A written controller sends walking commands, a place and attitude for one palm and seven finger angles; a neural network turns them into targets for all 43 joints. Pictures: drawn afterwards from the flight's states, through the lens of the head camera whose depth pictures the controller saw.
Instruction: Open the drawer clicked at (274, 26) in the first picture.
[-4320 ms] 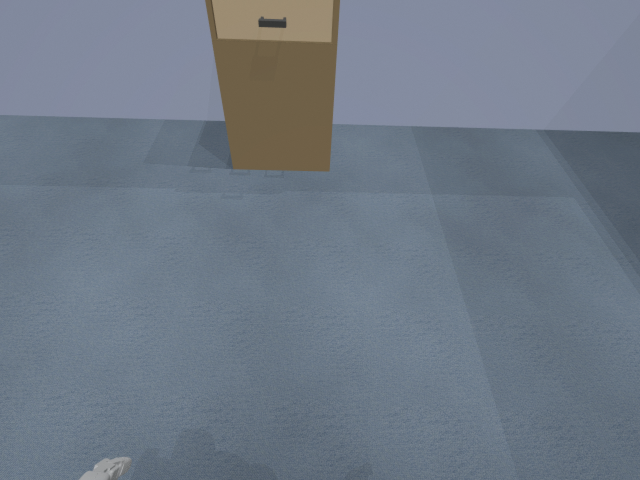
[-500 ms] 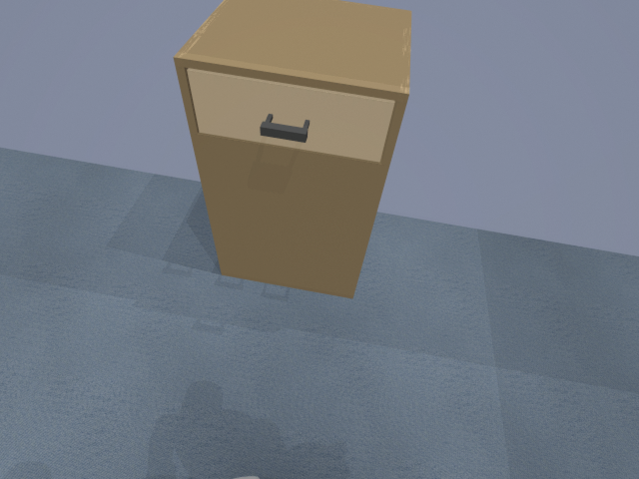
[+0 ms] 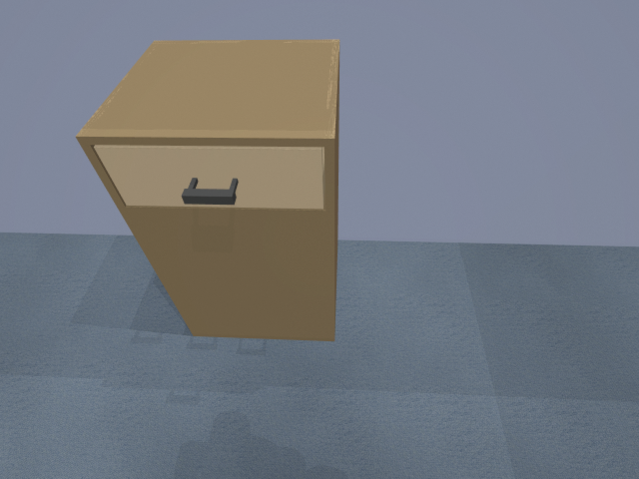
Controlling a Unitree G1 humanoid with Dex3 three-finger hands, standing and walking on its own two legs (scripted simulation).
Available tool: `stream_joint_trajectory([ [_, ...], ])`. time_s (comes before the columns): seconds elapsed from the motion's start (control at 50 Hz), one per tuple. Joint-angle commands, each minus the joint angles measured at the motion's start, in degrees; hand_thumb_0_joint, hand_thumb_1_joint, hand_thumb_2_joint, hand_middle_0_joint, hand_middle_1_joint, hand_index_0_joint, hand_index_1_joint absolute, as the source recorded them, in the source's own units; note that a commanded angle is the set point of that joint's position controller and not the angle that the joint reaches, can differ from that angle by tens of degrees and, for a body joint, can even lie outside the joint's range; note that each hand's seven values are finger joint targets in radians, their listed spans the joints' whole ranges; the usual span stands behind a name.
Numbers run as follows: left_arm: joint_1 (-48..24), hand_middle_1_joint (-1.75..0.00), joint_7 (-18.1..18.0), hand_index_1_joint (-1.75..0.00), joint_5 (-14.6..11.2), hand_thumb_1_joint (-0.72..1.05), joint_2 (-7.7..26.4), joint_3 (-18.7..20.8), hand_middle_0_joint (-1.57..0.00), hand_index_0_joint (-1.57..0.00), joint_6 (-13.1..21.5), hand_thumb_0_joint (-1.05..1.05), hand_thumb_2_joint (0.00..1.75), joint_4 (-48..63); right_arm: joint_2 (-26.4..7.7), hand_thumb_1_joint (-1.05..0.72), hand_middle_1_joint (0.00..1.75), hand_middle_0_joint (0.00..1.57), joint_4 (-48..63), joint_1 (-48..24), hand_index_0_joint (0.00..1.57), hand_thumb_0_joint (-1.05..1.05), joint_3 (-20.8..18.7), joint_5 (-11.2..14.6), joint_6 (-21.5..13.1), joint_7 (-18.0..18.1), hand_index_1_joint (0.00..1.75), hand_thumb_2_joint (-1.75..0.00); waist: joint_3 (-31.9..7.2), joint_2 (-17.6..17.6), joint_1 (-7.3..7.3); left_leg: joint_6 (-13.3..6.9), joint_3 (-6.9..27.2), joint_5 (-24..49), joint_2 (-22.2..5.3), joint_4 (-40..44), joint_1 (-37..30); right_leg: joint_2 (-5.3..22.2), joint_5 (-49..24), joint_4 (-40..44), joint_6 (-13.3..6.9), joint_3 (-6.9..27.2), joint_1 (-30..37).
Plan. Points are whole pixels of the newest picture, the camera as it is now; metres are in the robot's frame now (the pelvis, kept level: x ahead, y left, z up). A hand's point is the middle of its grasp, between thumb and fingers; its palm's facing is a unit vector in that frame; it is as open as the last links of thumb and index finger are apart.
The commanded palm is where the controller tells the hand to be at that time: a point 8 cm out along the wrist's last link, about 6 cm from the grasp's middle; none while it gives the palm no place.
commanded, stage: take the last steps up to it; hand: left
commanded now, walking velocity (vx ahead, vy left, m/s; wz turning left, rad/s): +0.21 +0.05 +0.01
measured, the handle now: (211, 189) +0.65 +0.25 -0.05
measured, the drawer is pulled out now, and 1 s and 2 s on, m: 0.00 0.00 0.00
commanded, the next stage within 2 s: come to a stop and stand still in 0.16 s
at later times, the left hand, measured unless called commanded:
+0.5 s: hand out of the picture +0.12 +0.20 -0.18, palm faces +0.04 -0.99 -0.16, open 7.4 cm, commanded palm none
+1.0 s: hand (229, 476) +0.16 +0.14 -0.14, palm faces +0.06 -0.96 -0.27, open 7.3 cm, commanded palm none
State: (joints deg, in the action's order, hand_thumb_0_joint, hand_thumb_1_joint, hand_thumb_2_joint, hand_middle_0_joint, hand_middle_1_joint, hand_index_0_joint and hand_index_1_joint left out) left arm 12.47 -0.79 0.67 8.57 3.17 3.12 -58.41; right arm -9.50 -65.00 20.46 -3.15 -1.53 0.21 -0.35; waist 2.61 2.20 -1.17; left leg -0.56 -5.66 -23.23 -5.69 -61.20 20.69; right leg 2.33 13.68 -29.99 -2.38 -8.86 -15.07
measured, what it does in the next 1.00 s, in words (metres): walks ahead: left foot, then right foot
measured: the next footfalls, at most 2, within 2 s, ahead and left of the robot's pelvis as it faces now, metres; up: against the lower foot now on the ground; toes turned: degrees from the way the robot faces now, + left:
left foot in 0.30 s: +0.18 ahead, +0.14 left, +0.00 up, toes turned +8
right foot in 0.70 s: +0.18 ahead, -0.12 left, +0.00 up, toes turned +4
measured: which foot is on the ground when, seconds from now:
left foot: up 0.00-0.28, down 0.30-0.70, up 0.72-1.00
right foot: down 0.00-0.30, up 0.32-0.68, down 0.70-1.00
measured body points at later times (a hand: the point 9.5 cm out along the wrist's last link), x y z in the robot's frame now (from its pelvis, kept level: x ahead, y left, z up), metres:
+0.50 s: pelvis +0.12 +0.03 +0.00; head +0.15 +0.04 +0.45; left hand +0.12 +0.25 -0.16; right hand +0.20 -0.20 -0.14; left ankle +0.14 +0.13 -0.73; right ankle +0.11 -0.09 -0.71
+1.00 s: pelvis +0.10 -0.05 +0.01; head +0.13 -0.08 +0.46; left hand +0.16 +0.19 -0.12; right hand +0.12 -0.30 -0.16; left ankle +0.04 +0.12 -0.66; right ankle +0.13 -0.13 -0.74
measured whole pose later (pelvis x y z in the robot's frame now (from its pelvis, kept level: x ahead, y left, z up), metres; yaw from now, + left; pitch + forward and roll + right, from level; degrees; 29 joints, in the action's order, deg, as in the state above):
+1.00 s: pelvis +0.10 -0.05 +0.01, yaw +0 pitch +1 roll +3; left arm 12.1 -1.5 1.1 8.6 2.1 -0.9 -56.1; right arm -14.0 -60.0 14.1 -4.0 -1.5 4.4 -0.1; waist 2.7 1.4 0.9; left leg 2.3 0.6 -19.7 -0.9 -55.6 21.3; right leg 3.1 10.6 -24.6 -2.9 -4.9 -14.9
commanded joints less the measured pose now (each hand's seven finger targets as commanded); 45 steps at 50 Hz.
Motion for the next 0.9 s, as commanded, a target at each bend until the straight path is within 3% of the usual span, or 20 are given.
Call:
stream_joint_trajectory([
  [0.0, 5.15, -0.30, -0.50, -0.30, 0.70, 0.90, 5.87, 0.81, -0.20, -0.20, 0.80, 0.00, 0.90, -0.03, -0.97, -0.90, 0.30, 0.20, 4.48, -0.19, 0.20, 0.00, -0.33, -0.07, -1.39, -0.09, 0.30, -0.90, 0.37, -6.80, 0.20, 1.29, 2.50, 5.89, -2.32, 1.80, 8.05, 14.39, -4.66, 19.86, -5.76, 12.65, 2.77],
  [0.14, 8.57, -0.30, -0.02, -0.30, 0.80, 0.90, 8.30, 0.87, -0.20, -0.20, 0.81, 0.00, 0.90, -2.75, -0.73, -0.90, 0.30, 0.20, 7.11, -6.19, 0.20, 0.00, 0.35, 0.43, -2.00, -0.52, 0.30, -0.90, 0.14, -8.35, 2.25, 1.55, -0.15, 7.19, 0.42, 21.17, 4.51, 13.73, -12.03, 17.52, -6.87, 10.13, 7.79],
  [0.22, 8.10, -0.30, 0.05, -0.30, 0.40, 0.90, 7.72, 0.82, -0.20, -0.20, -0.07, 0.00, 0.90, -3.45, -2.04, -0.90, 0.30, 0.20, 6.26, -3.87, 0.20, 0.00, 0.58, 0.35, -2.78, -0.14, 0.30, -0.90, 0.68, -8.70, 0.60, 0.72, -2.06, 12.68, 2.51, 31.90, -7.23, 10.95, -7.45, 11.99, -4.23, 7.78, 2.99],
  [0.24, 8.28, -0.30, 0.01, -0.30, 0.27, 0.90, 6.26, 0.54, -0.20, -0.20, -0.32, 0.00, 0.90, -3.49, -3.44, -0.90, 0.30, 0.20, 5.19, -1.09, 0.20, 0.00, 0.44, 0.27, -3.23, 0.20, 0.30, -0.90, -0.45, -4.52, -0.47, 0.50, -0.52, 15.64, 1.72, 35.37, -13.14, 8.67, -7.66, 6.41, -2.85, 6.47, 0.78],
  [0.26, 9.24, -0.30, -0.05, -0.30, 0.17, 0.90, 3.82, -0.15, -0.20, -0.20, -0.69, 0.00, 0.90, -3.25, -6.70, -0.90, 0.30, 0.20, 4.28, 2.69, 0.20, 0.00, -0.08, 0.12, -3.61, 0.81, 0.30, -0.90, -3.25, 4.18, -1.45, -1.88, 7.76, 26.09, -5.37, 37.38, -20.32, 4.03, -2.92, -2.97, -0.38, 3.67, -4.48],
  [0.28, 10.24, -0.30, -0.28, -0.30, -0.36, 0.90, 1.12, -0.98, -0.20, -0.20, -0.88, 0.00, 0.90, -2.95, -9.81, -0.90, 0.30, 0.20, 4.10, 4.47, 0.20, 0.00, -0.31, 0.09, -3.27, 1.55, 0.30, -0.90, -5.50, 12.22, -1.13, -6.88, 17.25, 39.81, -15.02, 40.71, -22.36, 0.39, 11.92, -10.45, 2.36, 0.59, -7.76],
  [0.3, 10.40, -0.30, -0.87, -0.30, -0.20, 0.90, 0.88, -1.34, -0.20, -0.20, -1.24, 0.00, 0.90, -3.24, -8.91, -0.90, 0.30, 0.20, 4.27, 2.18, 0.20, 0.00, 0.21, 0.38, -2.43, 2.12, 0.30, -0.90, -4.59, 9.22, -0.09, -9.85, 16.79, 46.34, -16.94, 42.47, -17.93, 0.83, 21.08, -14.74, 2.67, 4.14, -6.00],
  [0.36, 10.37, -0.30, -1.44, -0.30, -0.28, 0.90, 2.16, -1.50, -0.20, -0.20, -2.91, 0.00, 0.90, -5.19, -6.15, -0.90, 0.30, 0.20, 4.61, -5.32, 0.20, 0.00, 1.46, 0.80, -1.96, 3.54, 0.30, -0.90, -1.32, 9.23, 1.65, -8.52, 9.59, 62.86, -13.35, 40.57, -14.99, 3.33, 16.12, -13.78, 3.44, 7.20, -3.94],
  [0.4, 9.49, -0.30, -1.45, -0.30, -0.16, 0.90, 3.90, -0.82, -0.20, -0.20, -3.88, 0.00, 0.90, -4.11, -7.39, -0.90, 0.30, 0.20, 5.02, -5.70, 0.20, 0.00, 0.41, 1.00, -1.11, 3.84, 0.30, -0.90, -2.86, 7.04, 0.83, -8.88, 8.74, 67.20, -13.39, 39.29, -17.96, 2.56, 13.04, -12.88, 3.69, 6.90, -5.04],
  [0.44, 7.77, -0.30, -1.21, -0.30, 0.19, 0.90, 4.83, -0.03, -0.20, -0.20, -4.92, 0.00, 0.90, -2.07, -10.01, -0.90, 0.30, 0.20, 5.63, -5.12, 0.20, 0.00, -1.07, 0.84, -0.16, 4.08, 0.30, -0.90, -4.80, 5.57, -0.05, -10.06, 9.34, 66.00, -15.11, 38.92, -19.74, 1.48, 13.64, -16.62, 3.42, 6.61, -6.98],
  [0.5, 6.26, -0.30, -0.99, -0.30, 0.31, 0.90, 4.43, 0.81, -0.20, -0.20, -5.87, 0.00, 0.90, 0.21, -11.02, -0.90, 0.30, 0.20, 7.08, -8.20, 0.20, 0.00, -1.99, 0.33, 0.66, 4.04, 0.30, -0.90, -5.86, 5.37, 0.76, -10.59, 8.18, 56.78, -15.89, 39.27, -16.53, 1.22, 14.35, -21.67, 3.07, 8.47, -7.35],
  [0.6, 7.38, -0.30, -0.68, -0.30, 0.25, 0.90, 3.95, 1.14, -0.20, -0.20, -5.73, 0.00, 0.90, 1.65, -10.41, -0.90, 0.30, 0.20, 9.22, -14.32, 0.20, 0.00, -2.06, -0.08, 1.38, 2.60, 0.30, -0.90, -4.28, 8.26, 3.30, -6.94, 4.69, 33.31, -11.78, 39.03, -6.79, 0.63, 5.31, -12.67, 2.84, 5.90, 0.56],
  [0.64, 9.71, -0.30, -0.82, -0.30, 0.52, 0.90, 5.41, 1.15, -0.20, -0.20, -4.68, 0.00, 0.90, 1.11, -8.84, -0.90, 0.30, 0.20, 9.24, -13.62, 0.20, 0.00, -1.80, 0.37, 1.65, 1.90, 0.30, -0.90, -4.59, 3.06, 4.52, -3.05, 2.75, 17.87, -7.12, 33.21, -3.65, 1.42, -4.74, 1.34, 3.21, 6.49, 6.50],
  [0.66, 7.68, -0.30, -1.12, -0.30, 1.15, 0.90, 9.08, 1.20, -0.20, -0.20, -3.86, 0.00, 0.90, 1.65, -5.51, -0.90, 0.30, 0.20, 9.11, -11.09, 0.20, 0.00, -1.32, 0.89, 1.76, 1.41, 0.30, -0.90, -3.44, -8.43, 3.23, 0.30, -0.59, 5.81, -0.52, 25.93, -1.28, 7.51, -8.07, 9.23, 1.66, 15.48, 5.40],
  [0.68, 5.10, -0.30, -1.17, -0.30, 1.29, 0.90, 13.48, 1.50, -0.20, -0.20, -3.44, 0.00, 0.90, 3.20, -3.15, -0.90, 0.30, 0.20, 10.20, -9.96, 0.20, 0.00, -0.89, 1.09, 2.19, 1.12, 0.30, -0.90, -1.39, -19.45, 2.48, 1.64, -0.18, -6.73, 4.14, 17.85, 1.40, 17.58, -12.66, 15.09, -2.78, 26.87, 0.73],
  [0.7, 4.46, -0.30, -1.04, -0.30, 0.94, 0.90, 14.55, 1.49, -0.20, -0.20, -3.68, 0.00, 0.90, 4.16, -5.05, -0.90, 0.30, 0.20, 10.28, -10.15, 0.20, 0.00, -1.29, 0.99, 2.98, 1.08, 0.30, -0.90, -1.61, -15.29, 3.48, 1.03, 4.81, -9.48, 3.49, 11.48, -1.03, 20.27, -4.61, 17.84, -6.47, 27.08, -4.25],
  [0.72, 2.14, -0.30, -1.11, -0.30, 1.06, 0.90, 14.21, 1.62, -0.20, -0.20, -3.88, 0.00, 0.90, 4.60, -5.00, -0.90, 0.30, 0.20, 10.01, -11.29, 0.20, 0.00, -1.40, 0.71, 3.40, 0.77, 0.30, -0.90, 0.68, -11.82, 2.82, 0.81, 6.47, -6.74, 3.36, 7.25, 0.81, 18.52, 2.74, 19.04, -6.53, 26.37, -6.57],
  [0.74, 0.23, -0.30, -1.23, -0.30, 0.98, 0.90, 14.13, 1.95, -0.20, -0.20, -3.74, 0.00, 0.90, 4.72, -5.63, -0.90, 0.30, 0.20, 9.51, -10.60, 0.20, 0.00, -1.42, 0.52, 3.47, 0.69, 0.30, -0.90, 1.52, -15.05, 2.24, 0.66, 7.57, -4.32, 3.56, 4.11, 3.65, 17.52, 4.37, 19.13, -5.71, 27.40, -5.61],
  [0.78, -1.52, -0.30, -1.44, -0.30, 0.73, 0.90, 12.16, 1.73, -0.20, -0.20, -3.57, 0.00, 0.90, 5.30, -7.22, -0.90, 0.30, 0.20, 8.13, -7.95, 0.20, 0.00, -1.73, 0.36, 3.17, 0.42, 0.30, -0.90, 1.65, -11.19, 1.53, 1.16, 8.26, 1.17, 2.90, 0.59, 5.03, 15.87, 0.30, 17.46, -5.08, 22.97, -2.66],
  [0.88, 2.09, -0.30, -1.60, -0.30, 0.54, 0.90, 12.59, 2.21, -0.20, -0.20, -3.19, 0.00, 0.90, 4.75, -7.43, -0.90, 0.30, 0.20, 8.42, -7.40, 0.20, 0.00, -1.58, 0.23, 3.15, 0.16, 0.30, -0.90, -1.12, -8.11, 3.44, 2.91, 8.23, 4.31, 3.58, 1.76, 7.56, 16.44, -2.31, 16.49, -5.62, 20.94, 5.31],
])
